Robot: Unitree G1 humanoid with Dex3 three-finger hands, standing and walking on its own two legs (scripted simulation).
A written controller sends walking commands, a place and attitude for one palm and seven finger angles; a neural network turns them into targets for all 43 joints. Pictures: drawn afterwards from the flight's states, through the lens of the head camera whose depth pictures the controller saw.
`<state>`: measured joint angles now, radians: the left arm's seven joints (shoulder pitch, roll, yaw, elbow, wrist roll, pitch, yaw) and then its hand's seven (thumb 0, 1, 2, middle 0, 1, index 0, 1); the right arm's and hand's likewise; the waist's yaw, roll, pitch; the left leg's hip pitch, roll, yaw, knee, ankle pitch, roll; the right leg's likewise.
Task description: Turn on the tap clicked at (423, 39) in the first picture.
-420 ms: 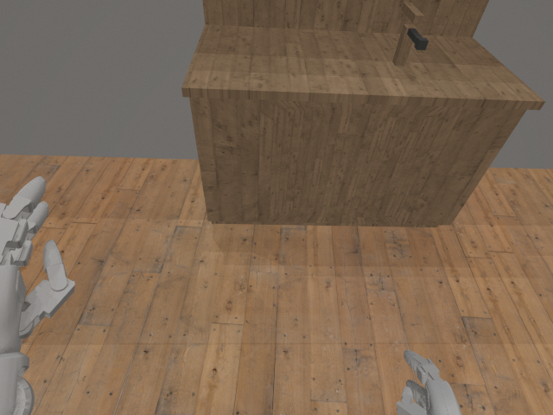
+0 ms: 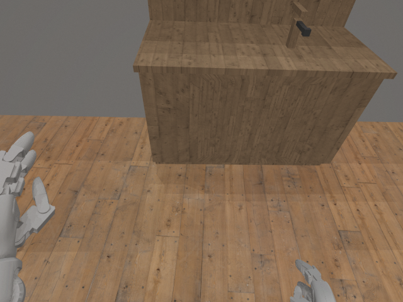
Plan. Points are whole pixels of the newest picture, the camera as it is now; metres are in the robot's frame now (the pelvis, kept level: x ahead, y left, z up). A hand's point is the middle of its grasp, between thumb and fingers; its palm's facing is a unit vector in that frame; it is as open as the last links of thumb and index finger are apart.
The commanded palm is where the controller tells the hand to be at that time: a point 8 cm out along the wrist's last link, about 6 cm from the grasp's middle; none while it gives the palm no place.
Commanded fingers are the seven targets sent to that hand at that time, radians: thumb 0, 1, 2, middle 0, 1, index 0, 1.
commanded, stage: walk to a spot facing it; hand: left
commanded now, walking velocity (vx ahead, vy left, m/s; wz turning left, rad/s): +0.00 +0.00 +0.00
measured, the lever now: (306, 32) +1.15 -0.38 +0.10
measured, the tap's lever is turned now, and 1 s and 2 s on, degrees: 0 0 0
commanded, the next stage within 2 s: none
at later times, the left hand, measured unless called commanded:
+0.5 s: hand (87, 202) +0.23 +0.20 +0.15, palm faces +0.31 -0.88 -0.36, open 7.4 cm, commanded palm +0.18 +0.24 +0.18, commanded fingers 0.00 0.90 0.90 -0.20 -0.30 -0.20 -0.30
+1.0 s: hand (155, 190) +0.26 +0.10 +0.15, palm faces +0.04 -0.91 -0.42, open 7.4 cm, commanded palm +0.22 +0.17 +0.18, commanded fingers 0.00 0.90 0.90 -0.20 -0.30 -0.20 -0.30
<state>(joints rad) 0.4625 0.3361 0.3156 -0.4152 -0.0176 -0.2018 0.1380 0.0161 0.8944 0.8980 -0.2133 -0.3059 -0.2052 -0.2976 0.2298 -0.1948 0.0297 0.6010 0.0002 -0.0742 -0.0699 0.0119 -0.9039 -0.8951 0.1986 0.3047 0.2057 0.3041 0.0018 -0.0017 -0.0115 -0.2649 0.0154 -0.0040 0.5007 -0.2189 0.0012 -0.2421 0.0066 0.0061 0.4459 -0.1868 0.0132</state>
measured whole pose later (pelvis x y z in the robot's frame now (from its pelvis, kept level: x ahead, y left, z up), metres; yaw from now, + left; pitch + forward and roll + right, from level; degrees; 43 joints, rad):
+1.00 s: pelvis -0.04 -0.03 -0.01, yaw -22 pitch +0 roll +3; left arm 0.45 0.34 0.33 -0.48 -0.04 -0.20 0.13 0.02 0.89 0.90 -0.21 -0.31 -0.21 -0.30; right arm 0.16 -0.19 0.02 0.57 -0.01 0.00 -0.01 0.01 -0.91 -0.89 0.20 0.30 0.21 0.30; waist 0.00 -0.01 0.06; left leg -0.49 0.04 0.04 1.18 -0.44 -0.08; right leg -0.42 0.08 0.07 0.64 -0.22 -0.08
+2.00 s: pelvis +0.09 -0.18 -0.02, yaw -48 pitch -2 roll +0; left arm 0.40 0.36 0.43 -0.41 -0.02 -0.24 0.17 0.01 0.89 0.90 -0.21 -0.31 -0.21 -0.30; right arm 0.23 -0.20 -0.02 0.62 0.00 -0.04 -0.08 0.01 -0.91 -0.90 0.19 0.30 0.20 0.30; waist -0.02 -0.03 -0.03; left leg -0.34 0.11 0.16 0.65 -0.27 0.00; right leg -0.34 -0.03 -0.06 1.00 -0.50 -0.01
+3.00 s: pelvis +0.26 -0.48 -0.02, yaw -47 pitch +0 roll +0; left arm 0.48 0.38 0.38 -0.53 -0.02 -0.22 0.14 0.01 0.89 0.90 -0.22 -0.31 -0.21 -0.30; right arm 0.24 -0.14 0.03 0.60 0.01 -0.08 -0.04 0.01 -0.90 -0.89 0.20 0.31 0.21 0.30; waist 0.02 0.05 0.07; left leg -0.30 0.15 0.12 0.73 -0.41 -0.03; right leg -0.37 -0.09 -0.17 0.63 -0.26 0.01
